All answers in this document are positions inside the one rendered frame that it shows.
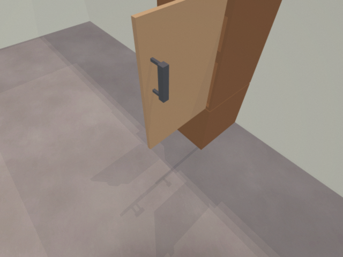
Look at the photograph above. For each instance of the handle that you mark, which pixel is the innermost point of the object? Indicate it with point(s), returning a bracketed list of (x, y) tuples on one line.
[(163, 80)]

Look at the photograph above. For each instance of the cupboard door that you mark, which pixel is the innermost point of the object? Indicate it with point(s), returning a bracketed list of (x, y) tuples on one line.
[(185, 34)]

